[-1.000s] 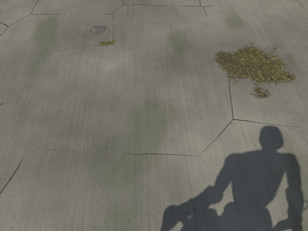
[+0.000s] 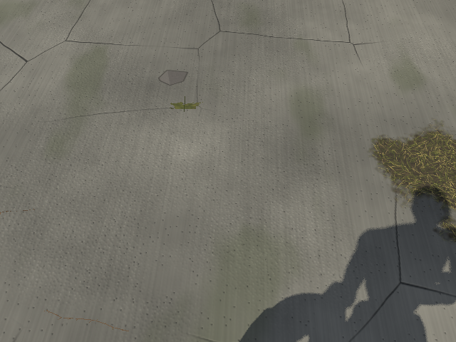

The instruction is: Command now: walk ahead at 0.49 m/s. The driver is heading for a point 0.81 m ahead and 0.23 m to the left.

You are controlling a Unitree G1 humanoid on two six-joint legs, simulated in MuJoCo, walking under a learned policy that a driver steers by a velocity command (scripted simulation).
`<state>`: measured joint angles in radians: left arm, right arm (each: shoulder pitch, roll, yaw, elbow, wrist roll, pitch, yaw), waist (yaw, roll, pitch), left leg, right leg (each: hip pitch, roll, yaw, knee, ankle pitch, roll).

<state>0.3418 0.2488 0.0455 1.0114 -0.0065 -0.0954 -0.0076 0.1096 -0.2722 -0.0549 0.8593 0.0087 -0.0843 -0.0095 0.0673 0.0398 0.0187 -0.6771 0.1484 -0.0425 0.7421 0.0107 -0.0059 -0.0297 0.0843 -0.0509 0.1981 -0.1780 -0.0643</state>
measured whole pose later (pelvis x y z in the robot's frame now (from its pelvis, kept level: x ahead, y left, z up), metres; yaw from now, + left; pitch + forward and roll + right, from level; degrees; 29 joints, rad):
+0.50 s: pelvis +0.29 +0.07 +0.00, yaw +0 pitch +1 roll +1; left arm 0.11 0.28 0.06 0.91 -0.01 -0.07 0.00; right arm 0.35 -0.24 -0.05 0.95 0.00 -0.09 0.01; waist -0.05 -0.04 0.01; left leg -0.07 -0.06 0.06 0.21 -0.16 0.07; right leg -0.67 -0.13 0.04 0.81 -0.04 -0.01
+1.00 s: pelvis +0.57 +0.00 +0.00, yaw +6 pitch +0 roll -2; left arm 0.27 0.24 0.06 0.99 0.02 -0.11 -0.01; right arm 0.21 -0.28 -0.08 0.90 0.03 -0.04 -0.01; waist 0.04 0.05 0.02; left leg -0.65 0.12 -0.08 1.03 -0.17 0.03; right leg -0.10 0.04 -0.17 0.28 -0.18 -0.06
